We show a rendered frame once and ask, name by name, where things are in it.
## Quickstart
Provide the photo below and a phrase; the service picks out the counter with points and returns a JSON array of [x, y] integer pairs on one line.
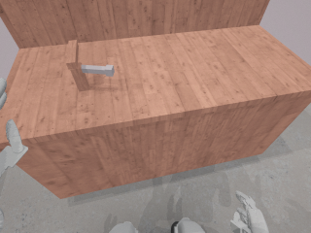
[[196, 83]]

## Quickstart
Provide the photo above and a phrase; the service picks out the tap lever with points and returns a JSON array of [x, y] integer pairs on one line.
[[107, 70]]

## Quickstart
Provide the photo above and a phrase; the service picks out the left robot hand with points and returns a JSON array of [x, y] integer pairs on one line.
[[10, 155]]

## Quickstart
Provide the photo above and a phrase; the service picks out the left robot thigh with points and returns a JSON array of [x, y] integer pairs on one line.
[[124, 228]]

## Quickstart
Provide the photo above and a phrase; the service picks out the right robot shin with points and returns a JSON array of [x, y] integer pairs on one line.
[[184, 219]]

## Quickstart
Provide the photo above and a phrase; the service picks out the right robot hand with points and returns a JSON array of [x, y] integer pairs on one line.
[[253, 220]]

